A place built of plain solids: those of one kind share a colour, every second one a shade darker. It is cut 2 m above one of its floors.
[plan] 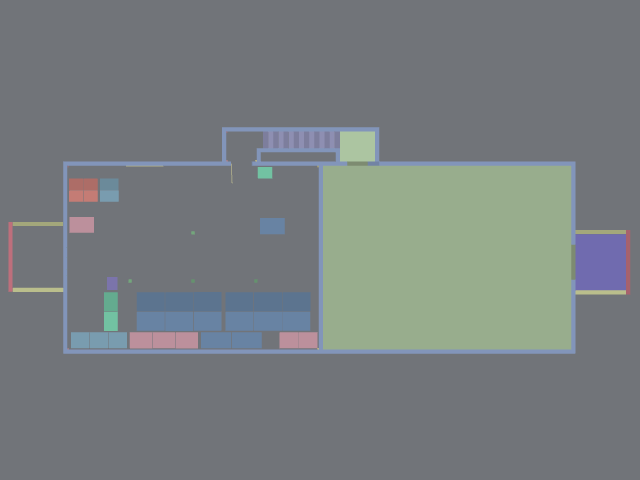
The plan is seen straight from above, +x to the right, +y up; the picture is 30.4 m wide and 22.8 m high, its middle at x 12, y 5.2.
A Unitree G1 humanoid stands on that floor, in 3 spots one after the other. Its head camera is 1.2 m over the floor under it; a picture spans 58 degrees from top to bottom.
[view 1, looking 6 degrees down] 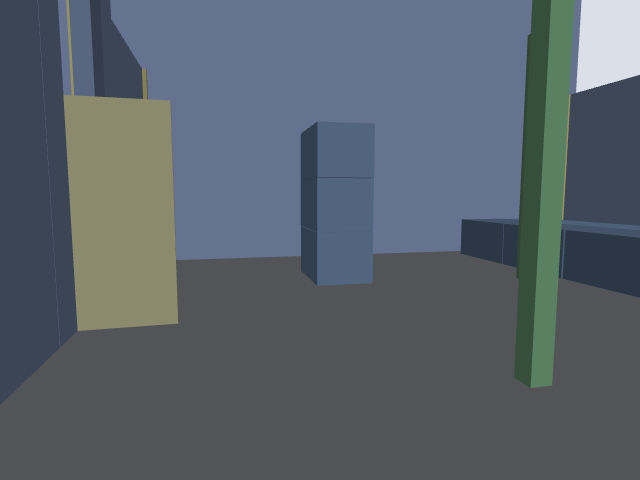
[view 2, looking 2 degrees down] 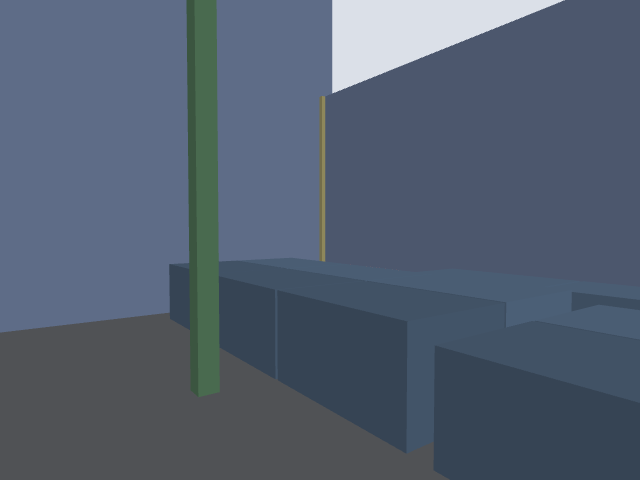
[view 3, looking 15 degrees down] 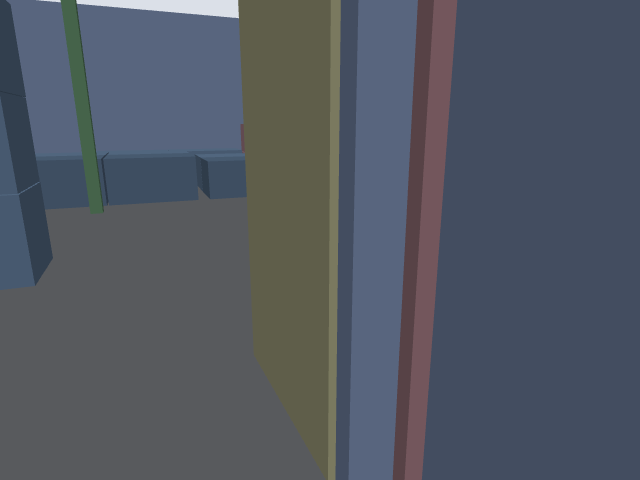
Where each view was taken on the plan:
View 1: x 3.67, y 7.48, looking -13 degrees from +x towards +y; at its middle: lot_bales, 5.66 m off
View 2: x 5.97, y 4.40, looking -36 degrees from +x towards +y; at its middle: bead_x1y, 7.37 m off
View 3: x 8.29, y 9.96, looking -112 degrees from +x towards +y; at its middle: leaf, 1.34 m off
